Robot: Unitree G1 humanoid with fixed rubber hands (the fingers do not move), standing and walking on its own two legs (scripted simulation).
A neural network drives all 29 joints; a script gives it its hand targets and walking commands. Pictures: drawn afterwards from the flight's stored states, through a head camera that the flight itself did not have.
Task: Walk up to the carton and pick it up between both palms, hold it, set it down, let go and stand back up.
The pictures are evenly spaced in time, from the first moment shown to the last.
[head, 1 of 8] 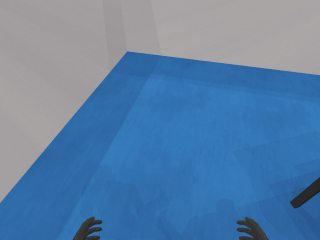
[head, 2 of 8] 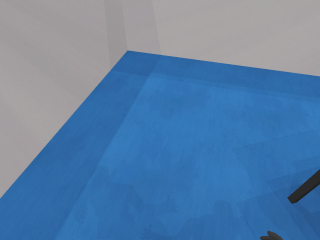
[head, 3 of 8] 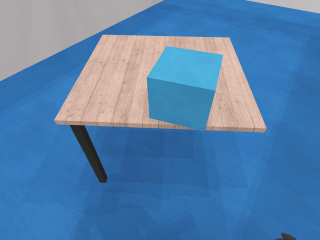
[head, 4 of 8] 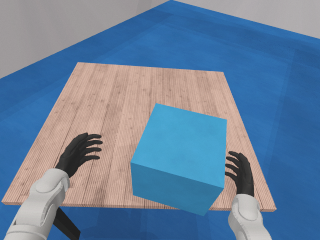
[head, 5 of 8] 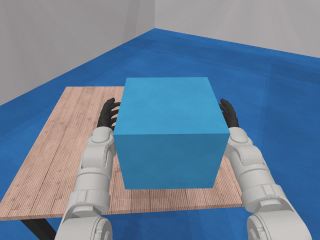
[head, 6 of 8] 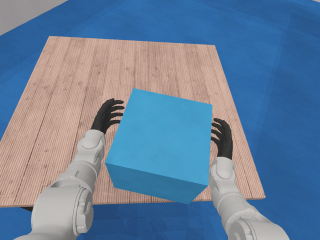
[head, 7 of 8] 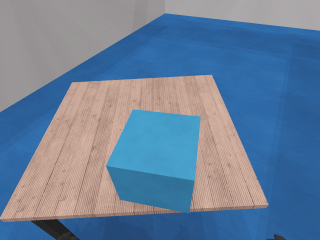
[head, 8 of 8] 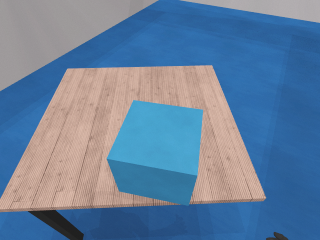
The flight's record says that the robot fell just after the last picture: no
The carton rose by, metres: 0.23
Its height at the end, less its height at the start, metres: +0.00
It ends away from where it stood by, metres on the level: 0.02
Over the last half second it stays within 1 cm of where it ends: yes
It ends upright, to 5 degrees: yes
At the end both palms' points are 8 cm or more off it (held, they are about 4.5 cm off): yes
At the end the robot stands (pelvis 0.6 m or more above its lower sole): yes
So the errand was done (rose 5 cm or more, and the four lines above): yes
